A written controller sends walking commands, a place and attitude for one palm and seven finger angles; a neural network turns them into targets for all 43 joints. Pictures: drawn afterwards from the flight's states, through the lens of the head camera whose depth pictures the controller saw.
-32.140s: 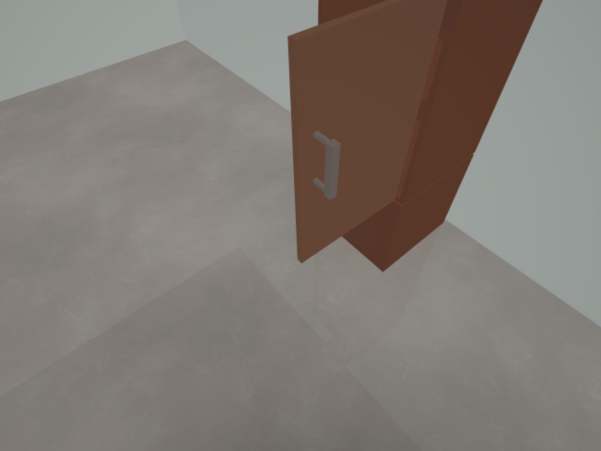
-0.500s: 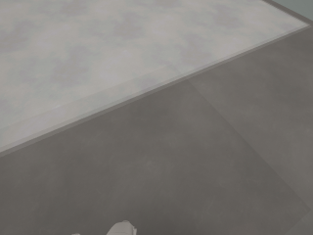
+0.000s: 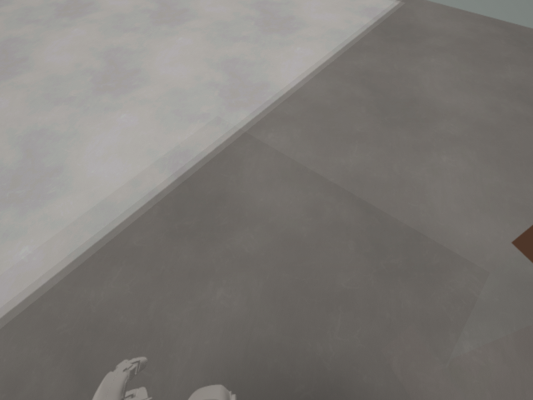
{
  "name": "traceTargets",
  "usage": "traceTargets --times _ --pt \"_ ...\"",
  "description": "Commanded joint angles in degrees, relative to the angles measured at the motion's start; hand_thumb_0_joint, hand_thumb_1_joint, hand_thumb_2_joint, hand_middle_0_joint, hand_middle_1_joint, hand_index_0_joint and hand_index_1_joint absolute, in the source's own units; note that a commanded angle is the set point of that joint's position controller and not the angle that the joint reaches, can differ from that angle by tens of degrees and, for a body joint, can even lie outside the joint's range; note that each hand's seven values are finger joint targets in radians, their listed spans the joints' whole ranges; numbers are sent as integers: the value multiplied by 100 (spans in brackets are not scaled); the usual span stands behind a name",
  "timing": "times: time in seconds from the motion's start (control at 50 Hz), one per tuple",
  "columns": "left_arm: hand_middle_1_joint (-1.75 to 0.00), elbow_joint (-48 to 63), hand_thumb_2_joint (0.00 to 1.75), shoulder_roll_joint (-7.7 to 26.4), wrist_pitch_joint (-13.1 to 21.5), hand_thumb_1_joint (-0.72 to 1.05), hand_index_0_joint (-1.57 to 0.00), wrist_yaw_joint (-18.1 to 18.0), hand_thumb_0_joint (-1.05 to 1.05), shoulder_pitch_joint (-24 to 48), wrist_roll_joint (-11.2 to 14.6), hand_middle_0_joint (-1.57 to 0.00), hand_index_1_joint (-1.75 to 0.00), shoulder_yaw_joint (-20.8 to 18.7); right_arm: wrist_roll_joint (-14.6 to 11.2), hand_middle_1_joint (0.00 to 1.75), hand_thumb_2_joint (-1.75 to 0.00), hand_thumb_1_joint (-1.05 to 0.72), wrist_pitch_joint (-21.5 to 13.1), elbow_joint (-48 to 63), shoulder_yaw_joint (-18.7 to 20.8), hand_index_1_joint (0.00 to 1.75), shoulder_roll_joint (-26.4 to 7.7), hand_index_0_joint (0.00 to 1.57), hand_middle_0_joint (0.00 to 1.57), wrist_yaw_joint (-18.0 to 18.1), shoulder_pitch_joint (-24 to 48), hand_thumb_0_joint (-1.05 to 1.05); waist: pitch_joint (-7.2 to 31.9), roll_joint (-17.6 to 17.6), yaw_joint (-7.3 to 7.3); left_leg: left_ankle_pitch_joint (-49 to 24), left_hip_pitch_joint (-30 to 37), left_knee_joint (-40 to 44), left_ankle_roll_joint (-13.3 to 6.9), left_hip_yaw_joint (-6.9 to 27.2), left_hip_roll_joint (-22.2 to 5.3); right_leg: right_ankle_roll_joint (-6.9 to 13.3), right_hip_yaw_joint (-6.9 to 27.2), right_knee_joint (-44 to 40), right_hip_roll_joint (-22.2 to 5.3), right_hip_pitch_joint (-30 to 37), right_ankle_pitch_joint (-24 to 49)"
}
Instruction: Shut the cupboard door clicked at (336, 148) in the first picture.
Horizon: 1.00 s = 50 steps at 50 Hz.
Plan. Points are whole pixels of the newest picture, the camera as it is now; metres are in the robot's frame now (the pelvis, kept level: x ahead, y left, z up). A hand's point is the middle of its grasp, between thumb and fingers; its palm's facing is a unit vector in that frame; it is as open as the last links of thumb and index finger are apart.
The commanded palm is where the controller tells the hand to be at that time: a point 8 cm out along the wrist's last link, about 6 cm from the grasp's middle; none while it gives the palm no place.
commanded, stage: turn to face it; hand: left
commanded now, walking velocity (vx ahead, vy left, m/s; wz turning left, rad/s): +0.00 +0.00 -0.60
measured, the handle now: out of the picture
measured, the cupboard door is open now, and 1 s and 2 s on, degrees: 65 65 65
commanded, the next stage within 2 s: take the last steps up to it in 1.80 s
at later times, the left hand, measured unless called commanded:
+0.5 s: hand (149, 376) +0.17 +0.23 -0.15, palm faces -0.24 -0.95 -0.19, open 7.4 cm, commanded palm none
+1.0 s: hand (216, 345) +0.22 +0.11 -0.14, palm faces -0.56 -0.80 -0.24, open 7.4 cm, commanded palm none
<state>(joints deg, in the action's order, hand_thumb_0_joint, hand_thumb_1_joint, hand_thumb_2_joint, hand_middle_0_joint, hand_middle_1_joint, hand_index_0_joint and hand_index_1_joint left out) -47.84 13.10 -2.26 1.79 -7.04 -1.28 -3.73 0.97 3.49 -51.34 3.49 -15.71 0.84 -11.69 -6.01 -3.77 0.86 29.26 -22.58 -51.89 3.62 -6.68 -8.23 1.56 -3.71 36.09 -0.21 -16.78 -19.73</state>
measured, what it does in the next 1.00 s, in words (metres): steps on the spot, turning right: left foot, then right foot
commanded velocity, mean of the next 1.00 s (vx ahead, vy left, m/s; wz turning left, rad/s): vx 0.00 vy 0.00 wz -0.60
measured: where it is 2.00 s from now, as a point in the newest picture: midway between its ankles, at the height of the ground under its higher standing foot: outside the picture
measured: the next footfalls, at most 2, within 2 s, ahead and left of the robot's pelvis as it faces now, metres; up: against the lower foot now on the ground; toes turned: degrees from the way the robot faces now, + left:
left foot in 0.32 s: +0.10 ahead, +0.13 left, +0.00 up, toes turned -8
right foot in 0.74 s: -0.01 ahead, -0.11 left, +0.00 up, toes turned -32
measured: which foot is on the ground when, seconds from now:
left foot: up 0.00-0.30, down 0.32-0.74, up 0.76-1.00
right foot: down 0.00-0.32, up 0.34-0.72, down 0.74-1.00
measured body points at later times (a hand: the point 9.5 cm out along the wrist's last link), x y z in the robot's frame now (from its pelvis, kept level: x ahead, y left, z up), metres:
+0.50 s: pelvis +0.03 +0.04 +0.02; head +0.09 +0.06 +0.46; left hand +0.18 +0.28 -0.14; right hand +0.04 -0.22 -0.10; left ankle +0.06 +0.14 -0.72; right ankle -0.05 -0.09 -0.63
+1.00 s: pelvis +0.03 +0.01 +0.01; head +0.06 -0.03 +0.46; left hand +0.25 +0.15 -0.12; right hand -0.06 -0.26 -0.13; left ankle +0.11 +0.12 -0.67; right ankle -0.04 -0.09 -0.72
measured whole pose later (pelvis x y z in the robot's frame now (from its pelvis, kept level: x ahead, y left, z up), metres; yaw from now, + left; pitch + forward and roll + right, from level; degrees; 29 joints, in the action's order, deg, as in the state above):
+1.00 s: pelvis +0.03 +0.01 +0.01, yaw -35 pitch +1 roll +0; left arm -50.4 11.5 -2.6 0.8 -9.5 -1.3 -2.9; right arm 0.7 3.2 -50.5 3.2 -14.9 0.8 -10.5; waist -5.0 -1.3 1.1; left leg 23.7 -27.6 -55.3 5.6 -2.0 -4.3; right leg 0.8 2.4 29.8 0.9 -15.0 -16.2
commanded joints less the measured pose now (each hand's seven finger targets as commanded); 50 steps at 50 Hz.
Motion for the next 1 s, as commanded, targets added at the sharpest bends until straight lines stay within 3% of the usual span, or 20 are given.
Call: traceTargets --times 0.0,0.04,0.16,0.24,0.26,0.28,0.3,0.32,0.34,0.38,0.42,0.6,0.64,0.68,0.7,0.72,0.74,0.78,0.84,0.98 --pt "-30 278 90 1097 75 90 -20 -238 0 -322 18 -20 -30 -281 -8 30 -90 -90 -145 619 96 30 -481 20 20 66 370 0 707 1589 -179 -354 -1479 -1694 119 778 165 946 1935 -1584 -1484 1152 2914" --pt "-30 303 90 1009 112 90 -20 -245 0 -198 5 -20 -30 -257 -3 30 -90 -90 -155 501 68 30 -381 20 20 29 163 0 978 1285 -55 -641 -1078 -1289 166 635 235 833 1551 -1399 -1255 1146 3212" --pt "-30 153 90 1146 98 90 -20 -222 0 -546 -29 -20 -30 -320 -43 30 -90 -90 -199 640 35 30 -258 20 20 51 402 0 902 1132 -221 -437 -645 194 148 534 516 987 2115 -1288 -1258 1065 3301" --pt "-30 163 90 1113 29 90 -20 -205 0 -213 -3 -20 -30 -338 -81 30 -90 -90 -269 518 28 30 -268 20 20 103 -151 0 925 1176 67 -1257 665 1948 48 509 678 608 2260 -866 -980 270 2804" --pt "-30 219 90 968 3 90 -20 -197 0 -122 40 -20 -30 -312 -62 30 -90 -90 -335 435 44 30 -405 20 20 120 -458 0 1019 894 210 -1780 1429 2802 -23 644 472 334 2037 -527 -660 -246 2209" --pt "-30 281 90 594 -32 90 -20 -161 0 -372 92 -20 -30 -242 27 30 -90 -90 -400 420 122 30 -940 20 20 139 -584 0 1205 -605 155 -2427 2190 3311 -469 1916 -791 -56 1352 402 174 -1149 424" --pt "-30 393 90 515 -11 90 -20 -122 0 -419 77 -20 -30 -199 55 30 -90 -90 -367 505 169 30 -1292 20 20 152 -745 0 1198 -1430 182 -3281 2145 3429 -1141 2775 -1942 -292 564 1776 384 -1545 -1776" --pt "-30 321 90 675 -51 90 -20 -124 0 -189 2 -20 -30 -226 98 30 -90 -90 -373 440 137 30 -1172 20 20 187 -696 0 1085 -1230 266 -3417 1748 3442 -1296 2735 -1955 -350 806 2704 185 -1533 -1690" --pt "-30 294 90 725 -52 90 -20 -85 0 -133 -8 -20 -30 -257 93 30 -90 -90 -381 546 85 30 -1035 20 20 196 -451 0 889 -920 114 -3560 1486 3359 -1316 2464 -1800 -377 760 3162 31 -1612 -1477" --pt "-30 188 90 617 -87 90 -20 12 0 -171 15 -20 -30 -265 101 30 -90 -90 -373 656 30 30 -812 20 20 197 -80 0 727 -422 -55 -3722 1467 3259 -1192 1474 -1308 -474 585 3306 -112 -1580 -895" --pt "-30 160 90 519 -146 90 -20 51 0 -187 23 -20 -30 -252 81 30 -90 -90 -367 610 21 30 -728 20 20 191 -110 0 757 -540 -52 -3687 1604 3240 -1092 920 -1125 -527 434 3141 -151 -1509 -604" --pt "-30 328 90 354 -106 90 -20 84 0 301 4 -20 -30 -156 93 30 -90 -90 -316 291 184 30 -912 20 20 86 -456 0 811 -848 193 -3742 1756 2933 -1057 204 -1324 -428 -177 1081 -77 -760 -572" --pt "-30 322 90 403 -68 90 -20 64 0 226 3 -20 -30 -148 88 30 -90 -90 -296 272 221 30 -955 20 20 56 -420 0 851 -918 143 -3753 1685 2682 -961 94 -1371 -346 -254 448 -32 -405 -386" --pt "-30 197 90 545 -21 90 -20 44 0 -191 2 -20 -30 -184 53 30 -90 -90 -273 296 232 30 -987 20 20 32 -278 0 962 -642 -118 -3218 1207 2061 -606 -186 -1191 -224 -328 -749 38 565 663" --pt "-30 85 90 863 41 90 -20 0 0 -599 -21 -20 -30 -243 4 30 -90 -90 -270 353 223 30 -836 20 20 -4 -252 0 1161 46 -323 -2544 615 1249 -308 -380 -907 -13 268 -1345 -430 1438 1345" --pt "-30 1 90 1512 118 90 -20 -84 0 -901 -67 -20 -30 -350 -28 30 -90 -90 -258 637 88 30 -332 20 20 -28 -46 0 1106 2024 -512 436 -1023 -71 48 -667 -9 578 2239 -1688 -1913 2225 2925" --pt "-30 -70 90 1689 103 90 -20 -153 0 -1186 24 -20 -30 -358 -9 30 -90 -90 -170 785 53 30 -434 20 20 18 165 0 1037 1761 -651 927 -1245 -1063 84 97 222 1050 2584 -1567 -2398 1660 3996" --pt "-30 10 90 1439 91 90 -20 -273 0 -731 18 -20 -30 -369 -27 30 -90 -90 -168 709 51 30 -431 20 20 111 336 0 894 2041 -425 416 -1789 -1696 90 697 142 1181 2500 -1503 -1956 1660 3643" --pt "-30 199 90 1066 109 90 -20 -261 0 -119 22 -20 -30 -248 -6 30 -90 -90 -152 454 42 30 -417 20 20 38 34 0 1015 1277 -56 -525 -1047 -1297 205 576 142 868 1515 -1346 -1311 1147 3437" --pt "-30 130 90 1218 85 90 -20 -194 0 -279 -27 -20 -30 -314 -37 30 -90 -90 -193 591 32 30 -295 20 20 34 214 0 837 1284 -154 -476 -370 466 163 433 533 938 2118 -1382 -1190 680 2724"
